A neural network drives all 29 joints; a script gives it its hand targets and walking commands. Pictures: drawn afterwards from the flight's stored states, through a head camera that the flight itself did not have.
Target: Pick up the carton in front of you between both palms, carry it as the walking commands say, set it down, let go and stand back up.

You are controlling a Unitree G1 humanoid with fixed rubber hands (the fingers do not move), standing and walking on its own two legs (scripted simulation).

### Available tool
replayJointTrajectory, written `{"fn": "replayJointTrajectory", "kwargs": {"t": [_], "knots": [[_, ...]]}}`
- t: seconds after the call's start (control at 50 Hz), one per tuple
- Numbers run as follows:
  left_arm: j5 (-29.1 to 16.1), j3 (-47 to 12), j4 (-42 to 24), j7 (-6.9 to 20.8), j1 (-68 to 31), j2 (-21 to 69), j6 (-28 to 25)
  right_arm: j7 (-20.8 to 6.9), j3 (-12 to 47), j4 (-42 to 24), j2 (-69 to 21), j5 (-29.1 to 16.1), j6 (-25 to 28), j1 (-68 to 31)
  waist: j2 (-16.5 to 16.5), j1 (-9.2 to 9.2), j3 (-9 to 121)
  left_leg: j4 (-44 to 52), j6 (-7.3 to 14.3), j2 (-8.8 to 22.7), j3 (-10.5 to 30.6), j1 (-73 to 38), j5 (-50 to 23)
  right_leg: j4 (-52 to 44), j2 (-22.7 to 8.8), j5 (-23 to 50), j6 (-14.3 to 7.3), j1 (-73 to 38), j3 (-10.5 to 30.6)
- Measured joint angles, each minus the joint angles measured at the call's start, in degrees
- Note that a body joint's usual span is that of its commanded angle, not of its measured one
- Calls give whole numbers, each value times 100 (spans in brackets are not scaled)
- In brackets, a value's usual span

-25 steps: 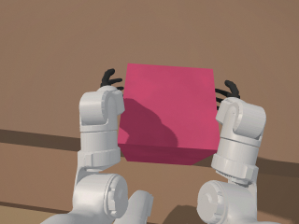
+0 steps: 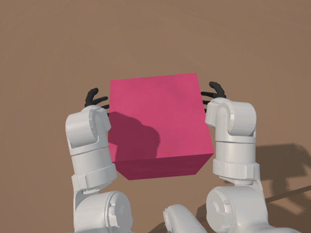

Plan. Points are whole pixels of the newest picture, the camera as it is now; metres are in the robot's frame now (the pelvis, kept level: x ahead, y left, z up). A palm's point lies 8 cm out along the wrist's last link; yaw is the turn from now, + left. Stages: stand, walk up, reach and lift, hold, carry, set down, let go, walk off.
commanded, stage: carry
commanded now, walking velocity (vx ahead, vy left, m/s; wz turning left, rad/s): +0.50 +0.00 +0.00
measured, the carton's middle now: (158, 133) +0.37 -0.04 +0.04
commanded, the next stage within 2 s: none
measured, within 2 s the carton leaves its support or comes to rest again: neither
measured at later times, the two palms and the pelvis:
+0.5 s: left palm (63, 6) +0.66 +0.17 +0.28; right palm out of the picture +0.70 -0.11 +0.27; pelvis +0.32 -0.03 +0.12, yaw +2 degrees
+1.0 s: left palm out of the picture +0.98 +0.18 +0.40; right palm out of the picture +0.97 -0.10 +0.40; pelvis +0.62 +0.04 +0.22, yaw +1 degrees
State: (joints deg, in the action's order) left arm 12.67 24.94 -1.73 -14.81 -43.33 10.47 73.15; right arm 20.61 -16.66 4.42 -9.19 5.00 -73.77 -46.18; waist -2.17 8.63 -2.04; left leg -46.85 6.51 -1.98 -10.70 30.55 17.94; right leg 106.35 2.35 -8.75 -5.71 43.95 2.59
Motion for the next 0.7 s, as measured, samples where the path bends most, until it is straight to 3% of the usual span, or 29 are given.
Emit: {"fn": "replayJointTrajectory", "kwargs": {"t": [0.08, 0.16, 0.2, 0.26, 0.3, 0.36, 0.4, 0.42, 0.44, 0.48, 0.5, 0.52, 0.54, 0.58, 0.62, 0.7], "knots": [[-79, -239, -413, -72, -112, -76, 3, -207, -37, -269, 39, 19, 136, -153, 59, -212, 50, 1011, -25, 90, 164, -802, -154, -157, -211, -608, -98, 1088, -458], [-277, -447, -386, -102, -331, -325, 158, -320, -78, -384, 59, 103, 96, -245, -19, -331, 350, 1632, -131, 172, 372, -1521, -42, 1648, -371, -1583, -202, 2442, -539], [-349, -549, -190, -153, -477, -357, 269, -377, -173, -432, 128, 116, -52, -214, -7, -445, 457, 1935, -244, 309, 500, -1960, 56, 1835, -491, -1578, -200, 3033, -589], [-415, -673, 120, -324, -674, -382, 460, -443, -358, -408, 190, 129, -282, -198, 4, -677, 625, 2738, -378, 507, 582, -2709, 0, 632, -709, -1402, -168, 3405, -905], [-487, -711, 362, -429, -828, -420, 562, -477, -512, -335, 202, 187, -416, -259, 48, -803, 763, 3423, -379, 611, 570, -3181, -153, -374, -786, -1388, -256, 3240, -1224], [-600, -776, 771, -549, -999, -468, 530, -536, -719, -223, 198, 288, -456, -276, -8, -1047, 859, 3790, -368, 686, 342, -3528, -604, -2419, -525, -1093, -436, 2179, -1606], [-628, -836, 1051, -605, -949, -398, 395, -560, -868, -175, 162, 422, -424, -156, -21, -1278, 789, 2895, -395, 783, 289, -3319, -944, -3572, -240, -1249, -384, 1116, -1685], [-609, -879, 1139, -625, -896, -337, 298, -582, -937, -138, 161, 492, -369, -105, 45, -1432, 679, 1621, -428, 864, 455, -2840, -1444, -3628, -200, -1334, -359, 889, -1720], [-580, -916, 1202, -653, -857, -278, 211, -612, -991, -91, 166, 563, -295, -69, 60, -1583, 572, -159, -503, 707, 887, -2123, -1519, -3682, -178, -1387, -362, 719, -1699], [-578, -941, 1203, -670, -686, -190, 73, -655, -1084, -12, 118, 688, -137, 11, 183, -1782, 383, -3441, -451, 176, 1583, -827, -1192, -4009, -74, -1399, -324, 268, -1640], [-606, -952, 1154, -663, -572, -164, 25, -669, -1122, -43, 50, 746, -76, 85, 254, -1824, 309, -4498, -371, 5, 1726, -332, -1142, -4264, -16, -1371, -261, -7, -1612], [-644, -940, 1092, -681, -474, -141, -13, -670, -1137, -118, -28, 792, -37, 169, 318, -1816, 266, -5169, -293, -69, 1771, 58, -1287, -4551, 30, -1341, -199, -273, -1599], [-680, -923, 1031, -687, -419, -123, -52, -662, -1125, -233, -96, 825, -6, 252, 330, -1792, 212, -5582, -213, -101, 1761, 412, -959, -4836, 50, -1316, -159, -530, -1567], [-702, -907, 886, -623, -367, -104, -152, -641, -1047, -511, -192, 851, 70, 385, 255, -1736, 77, -5554, -111, -72, 1624, 974, -17, -5385, 14, -1262, -104, -1025, -1447], [-680, -886, 691, -515, -341, -84, -259, -616, -905, -764, -211, 831, 133, 441, 204, -1650, 14, -4748, -75, 70, 1436, 1389, 474, -5892, -68, -1207, -35, -1449, -1325], [-589, -834, 290, -334, -305, -39, -365, -591, -574, -1076, -102, 678, 185, 465, 263, -1435, 170, -2513, -166, 472, 1059, 1730, 4, -6767, -187, -1166, 118, -2163, -1139]]}}
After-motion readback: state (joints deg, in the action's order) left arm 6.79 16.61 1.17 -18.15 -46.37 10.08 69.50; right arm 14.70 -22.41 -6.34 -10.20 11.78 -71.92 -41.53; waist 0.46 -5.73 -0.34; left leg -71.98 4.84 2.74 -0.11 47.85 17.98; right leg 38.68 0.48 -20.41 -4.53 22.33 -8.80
